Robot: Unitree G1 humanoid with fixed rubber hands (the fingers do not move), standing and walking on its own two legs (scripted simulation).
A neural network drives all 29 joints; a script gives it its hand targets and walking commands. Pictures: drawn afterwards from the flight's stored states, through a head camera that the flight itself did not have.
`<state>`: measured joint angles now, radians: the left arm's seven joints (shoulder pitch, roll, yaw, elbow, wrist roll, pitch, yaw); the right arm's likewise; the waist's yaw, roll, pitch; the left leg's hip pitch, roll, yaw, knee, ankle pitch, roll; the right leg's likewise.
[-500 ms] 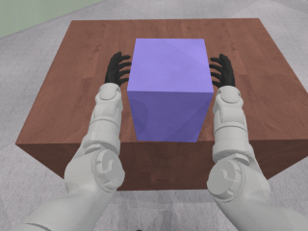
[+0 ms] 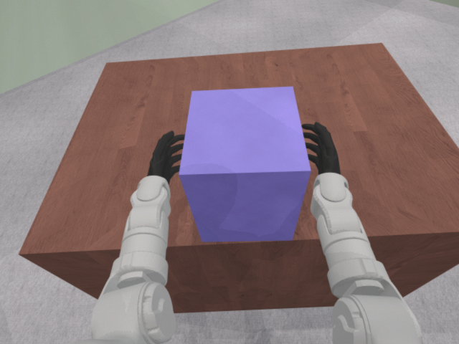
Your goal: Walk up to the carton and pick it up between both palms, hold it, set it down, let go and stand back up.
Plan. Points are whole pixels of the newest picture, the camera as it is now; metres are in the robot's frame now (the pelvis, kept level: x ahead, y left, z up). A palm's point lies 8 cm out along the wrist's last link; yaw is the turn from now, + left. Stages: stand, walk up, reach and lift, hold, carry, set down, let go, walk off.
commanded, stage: set down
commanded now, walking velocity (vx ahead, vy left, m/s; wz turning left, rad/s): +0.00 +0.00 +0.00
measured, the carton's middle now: (244, 169) +0.44 -0.03 +0.01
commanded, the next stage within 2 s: none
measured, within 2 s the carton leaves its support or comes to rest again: neither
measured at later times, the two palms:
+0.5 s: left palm (136, 180) +0.38 +0.17 +0.08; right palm (343, 175) +0.35 -0.19 +0.08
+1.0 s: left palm (140, 191) +0.35 +0.16 +0.09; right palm (353, 181) +0.32 -0.19 +0.11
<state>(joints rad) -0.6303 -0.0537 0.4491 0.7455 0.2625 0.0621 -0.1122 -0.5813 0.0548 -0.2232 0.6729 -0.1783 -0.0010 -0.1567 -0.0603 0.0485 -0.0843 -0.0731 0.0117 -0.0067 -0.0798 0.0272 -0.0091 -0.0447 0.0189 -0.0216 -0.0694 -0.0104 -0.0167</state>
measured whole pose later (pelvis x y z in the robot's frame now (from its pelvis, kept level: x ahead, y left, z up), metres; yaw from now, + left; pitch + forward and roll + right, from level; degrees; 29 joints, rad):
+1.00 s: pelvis -0.06 +0.01 -0.01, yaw -2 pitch +4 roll +0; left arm -0.75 0.23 -0.06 0.90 -0.21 0.19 0.07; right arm -0.75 -0.18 -0.04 0.91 0.22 0.19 -0.14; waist -0.06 -0.06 -0.11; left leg -0.31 -0.01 0.00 0.36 -0.16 0.01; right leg -0.30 0.00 0.00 0.37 -0.16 -0.01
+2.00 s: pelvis -0.04 +0.01 -0.01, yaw -3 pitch +6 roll -1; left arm -1.00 0.33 0.04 0.84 -0.21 0.37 0.06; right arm -1.04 -0.32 0.03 0.98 0.39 0.30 -0.16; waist -0.04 -0.02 -0.11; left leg -0.29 0.03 0.00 0.33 -0.14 -0.01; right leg -0.23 0.03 -0.03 0.22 -0.10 -0.01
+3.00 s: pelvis -0.04 +0.00 -0.01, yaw -4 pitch +0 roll +0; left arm 0.30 0.18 -0.02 0.03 -0.05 0.50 0.04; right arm 0.33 -0.13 0.04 0.16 0.08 0.25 -0.15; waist 0.06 -0.03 0.06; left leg -0.15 0.02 0.04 0.29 -0.14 -0.01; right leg -0.17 0.02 0.02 0.33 -0.17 -0.02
